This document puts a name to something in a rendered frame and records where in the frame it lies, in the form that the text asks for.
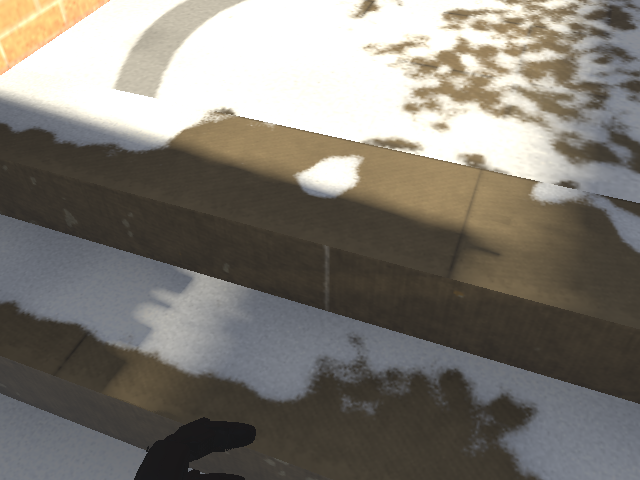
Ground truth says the left robot hand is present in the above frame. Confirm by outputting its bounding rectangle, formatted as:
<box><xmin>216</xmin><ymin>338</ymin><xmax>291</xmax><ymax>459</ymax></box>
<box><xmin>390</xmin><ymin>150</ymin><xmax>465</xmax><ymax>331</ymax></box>
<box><xmin>134</xmin><ymin>417</ymin><xmax>256</xmax><ymax>480</ymax></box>

